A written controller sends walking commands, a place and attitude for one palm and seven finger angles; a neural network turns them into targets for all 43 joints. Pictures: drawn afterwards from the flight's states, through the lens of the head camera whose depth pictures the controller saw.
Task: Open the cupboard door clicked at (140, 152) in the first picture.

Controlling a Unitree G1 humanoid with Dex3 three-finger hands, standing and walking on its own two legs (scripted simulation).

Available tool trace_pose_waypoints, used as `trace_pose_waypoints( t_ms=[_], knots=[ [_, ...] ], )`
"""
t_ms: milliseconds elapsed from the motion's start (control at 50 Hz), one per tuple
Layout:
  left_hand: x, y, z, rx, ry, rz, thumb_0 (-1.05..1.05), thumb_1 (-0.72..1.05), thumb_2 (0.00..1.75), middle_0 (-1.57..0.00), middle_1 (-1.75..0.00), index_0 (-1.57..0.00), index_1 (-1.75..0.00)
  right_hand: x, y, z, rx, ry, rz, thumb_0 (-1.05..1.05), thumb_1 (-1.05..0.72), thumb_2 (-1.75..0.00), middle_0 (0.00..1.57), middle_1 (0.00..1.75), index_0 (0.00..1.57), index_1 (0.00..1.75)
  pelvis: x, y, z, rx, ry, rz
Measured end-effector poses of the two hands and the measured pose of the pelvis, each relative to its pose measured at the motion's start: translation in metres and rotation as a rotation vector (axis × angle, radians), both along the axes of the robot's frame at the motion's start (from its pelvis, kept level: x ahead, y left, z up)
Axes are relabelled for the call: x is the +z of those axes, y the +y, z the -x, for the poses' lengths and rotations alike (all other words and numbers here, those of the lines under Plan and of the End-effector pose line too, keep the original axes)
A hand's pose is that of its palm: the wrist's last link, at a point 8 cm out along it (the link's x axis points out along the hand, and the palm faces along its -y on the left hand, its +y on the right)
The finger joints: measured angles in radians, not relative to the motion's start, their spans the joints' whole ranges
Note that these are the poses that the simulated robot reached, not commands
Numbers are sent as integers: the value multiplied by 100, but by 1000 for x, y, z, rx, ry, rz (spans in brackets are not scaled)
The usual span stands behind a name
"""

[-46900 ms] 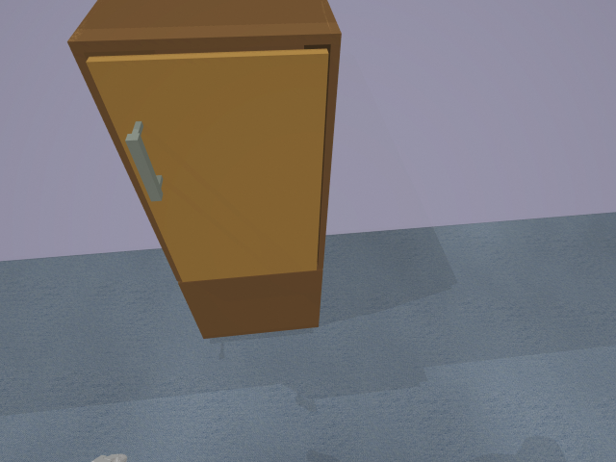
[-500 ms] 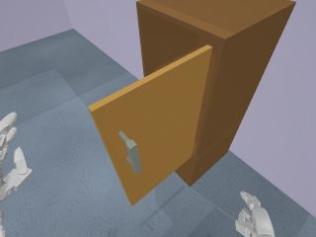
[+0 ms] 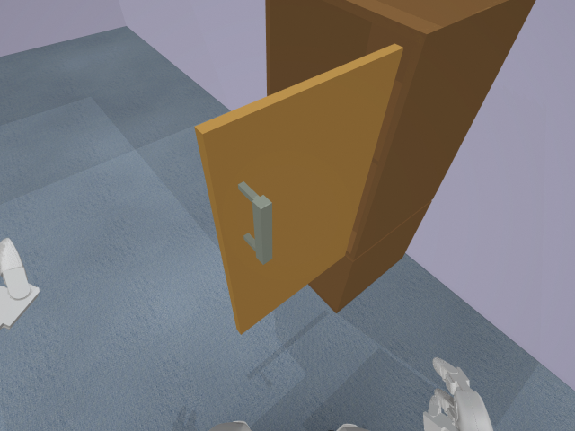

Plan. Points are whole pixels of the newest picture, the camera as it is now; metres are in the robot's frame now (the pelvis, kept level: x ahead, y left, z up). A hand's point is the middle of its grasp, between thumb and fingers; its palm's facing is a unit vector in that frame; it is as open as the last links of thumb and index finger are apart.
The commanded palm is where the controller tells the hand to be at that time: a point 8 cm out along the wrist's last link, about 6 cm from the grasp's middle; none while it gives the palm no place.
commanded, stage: step back with the hand held close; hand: left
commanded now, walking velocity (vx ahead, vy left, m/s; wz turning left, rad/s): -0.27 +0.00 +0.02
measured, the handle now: (255, 224) +0.39 +0.08 +0.06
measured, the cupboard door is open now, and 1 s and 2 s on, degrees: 90 90 90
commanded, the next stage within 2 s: stop stepping back and stand still in 0.52 s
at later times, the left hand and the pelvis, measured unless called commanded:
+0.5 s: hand out of the picture +0.14 +0.26 +0.18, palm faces +0.35 -0.77 -0.53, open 7.4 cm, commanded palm +0.06 +0.30 +0.20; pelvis -0.08 +0.00 +0.02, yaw +0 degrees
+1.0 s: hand out of the picture +0.00 +0.23 +0.18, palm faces +0.45 -0.79 -0.42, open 7.4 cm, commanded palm -0.05 +0.26 +0.20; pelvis -0.20 -0.03 +0.02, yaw +0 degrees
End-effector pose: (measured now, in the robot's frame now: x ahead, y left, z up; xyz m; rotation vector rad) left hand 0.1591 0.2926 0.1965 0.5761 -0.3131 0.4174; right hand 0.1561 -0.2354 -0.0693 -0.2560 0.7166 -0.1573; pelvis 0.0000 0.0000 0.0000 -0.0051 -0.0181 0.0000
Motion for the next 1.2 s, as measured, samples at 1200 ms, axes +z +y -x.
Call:
trace_pose_waypoints(
  t_ms=[1200],
  knots=[
    [3,-27,211,-19,46,11,1,89,90,-22,-30,-21,-31,8,-49,249,-80,-3,11,1,-90,-90,20,30,20,30,12,-32,215,-7,-3,-13]
  ],
)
